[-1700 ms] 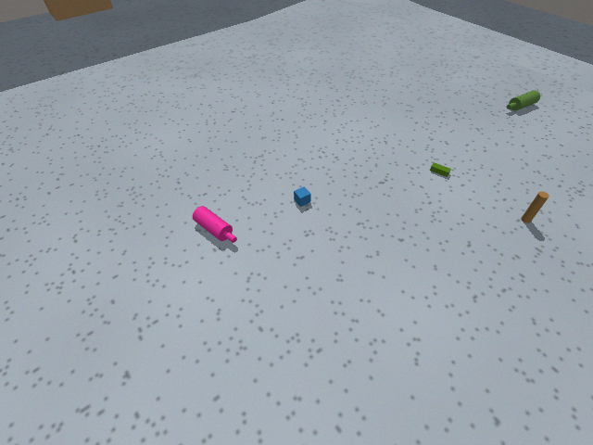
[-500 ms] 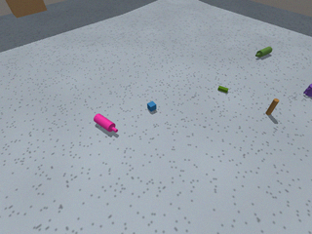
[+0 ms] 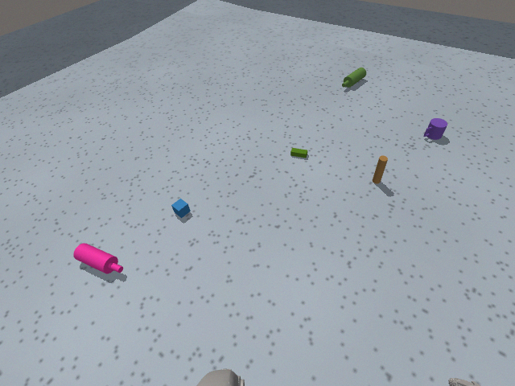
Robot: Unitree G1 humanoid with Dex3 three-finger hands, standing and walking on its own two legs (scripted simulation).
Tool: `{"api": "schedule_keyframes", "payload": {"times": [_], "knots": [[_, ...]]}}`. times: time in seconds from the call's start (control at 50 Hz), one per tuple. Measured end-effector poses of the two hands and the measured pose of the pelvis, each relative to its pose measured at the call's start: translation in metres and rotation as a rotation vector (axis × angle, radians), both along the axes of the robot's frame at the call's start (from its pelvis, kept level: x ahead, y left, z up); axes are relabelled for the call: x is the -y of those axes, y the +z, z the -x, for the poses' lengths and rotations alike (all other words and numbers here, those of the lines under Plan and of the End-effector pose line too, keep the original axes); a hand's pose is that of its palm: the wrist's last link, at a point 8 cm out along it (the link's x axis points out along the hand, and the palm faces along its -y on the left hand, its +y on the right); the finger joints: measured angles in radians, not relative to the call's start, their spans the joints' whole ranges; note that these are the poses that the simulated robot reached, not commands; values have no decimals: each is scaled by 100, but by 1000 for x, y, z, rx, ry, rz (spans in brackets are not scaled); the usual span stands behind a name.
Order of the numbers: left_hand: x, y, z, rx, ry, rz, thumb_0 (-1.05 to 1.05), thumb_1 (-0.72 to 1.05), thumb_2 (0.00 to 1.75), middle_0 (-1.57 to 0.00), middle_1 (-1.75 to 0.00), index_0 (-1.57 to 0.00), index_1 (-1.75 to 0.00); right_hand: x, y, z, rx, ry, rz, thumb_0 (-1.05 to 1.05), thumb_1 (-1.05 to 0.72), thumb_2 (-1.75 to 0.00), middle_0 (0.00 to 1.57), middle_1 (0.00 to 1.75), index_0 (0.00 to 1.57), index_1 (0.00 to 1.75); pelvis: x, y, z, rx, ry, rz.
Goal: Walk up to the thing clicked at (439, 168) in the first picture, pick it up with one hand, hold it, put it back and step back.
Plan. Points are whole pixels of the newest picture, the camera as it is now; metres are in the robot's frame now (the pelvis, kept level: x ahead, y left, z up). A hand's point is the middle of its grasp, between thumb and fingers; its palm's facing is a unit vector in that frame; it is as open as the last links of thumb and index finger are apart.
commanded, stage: walk up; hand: left
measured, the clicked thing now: (299, 152) +1.47 -0.08 -0.75
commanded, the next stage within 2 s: none
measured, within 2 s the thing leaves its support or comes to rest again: neither
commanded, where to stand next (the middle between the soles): +1.07 -0.21 m, yaw -15 degrees
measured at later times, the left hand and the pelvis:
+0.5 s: hand (164, 252) +0.41 +0.27 -0.13, palm faces -0.22 -0.91 -0.35, open 7.4 cm; pelvis +0.25 +0.02 +0.00, yaw -10 degrees
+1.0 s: hand (213, 199) +0.57 +0.18 -0.12, palm faces -0.24 -0.90 -0.38, open 7.4 cm; pelvis +0.47 -0.07 +0.00, yaw -15 degrees
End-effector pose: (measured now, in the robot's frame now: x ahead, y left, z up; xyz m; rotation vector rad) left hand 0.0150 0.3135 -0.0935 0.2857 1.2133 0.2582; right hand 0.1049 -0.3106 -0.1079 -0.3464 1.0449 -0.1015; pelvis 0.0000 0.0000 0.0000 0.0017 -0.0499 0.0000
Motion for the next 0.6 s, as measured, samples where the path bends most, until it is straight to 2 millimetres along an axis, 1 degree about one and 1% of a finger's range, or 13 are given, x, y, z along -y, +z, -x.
{"api": "schedule_keyframes", "payload": {"times": [0.06,0.12,0.18,0.22,0.26,0.32,0.38,0.42,0.46,0.52,0.6], "knots": [[3,-7,-24,-27,-21,24,1,90,90,-20,-30,-21,-30,-2,7,-19,-11,-8,4,1,-90,-90,20,30,21,30,0,1,-30,-7,-20,12],[1,-15,-57,-31,-47,42,1,90,90,-21,-30,-21,-30,-1,11,-41,-32,-26,30,1,-90,-90,20,30,21,30,-4,-1,-63,-15,-35,26],[-9,-26,-100,-25,-74,51,1,90,90,-21,-30,-21,-30,-2,13,-70,-34,-50,66,1,-90,-90,20,30,21,30,-14,-8,-100,-23,-45,36],[-18,-36,-134,-23,-105,49,1,90,90,-21,-30,-21,-30,-3,12,-90,-11,-70,93,1,-90,-90,20,30,21,30,-22,-16,-124,-26,-57,22],[-23,-42,-170,-26,-137,40,1,90,90,-20,-30,-20,-30,-7,14,-105,25,-96,110,1,-90,-90,20,30,21,30,-27,-19,-144,-22,-82,-5],[-22,-35,-228,-13,-221,31,1,90,90,-20,-30,-20,-30,-10,23,-115,51,-167,100,1,-90,-90,20,30,21,30,-30,-11,-172,-16,-113,0],[-20,-21,-287,43,-272,26,1,90,90,-20,-30,-20,-30,-12,31,-118,36,-217,93,1,-90,-90,20,30,21,30,-27,-2,-201,-10,-133,-7],[-18,-12,-325,85,-293,20,1,90,90,-20,-30,-20,-30,-12,32,-118,9,-238,89,1,-90,-90,20,30,21,30,-24,2,-219,-7,-140,-13],[-12,-3,-360,118,-314,16,1,90,90,-20,-30,-20,-30,-9,30,-118,-30,-256,84,1,-90,-90,20,30,21,30,-21,4,-236,-4,-152,-18],[2,6,-408,145,-355,10,1,90,90,-20,-30,-20,-30,-1,22,-123,-80,-282,72,1,-90,-90,20,30,21,30,-12,3,-263,-2,-172,-25],[32,11,-467,160,-404,0,1,90,90,-20,-30,-20,-30,18,4,-141,-116,-320,47,1,-90,-90,20,30,21,30,6,-4,-301,-3,-194,-39]]}}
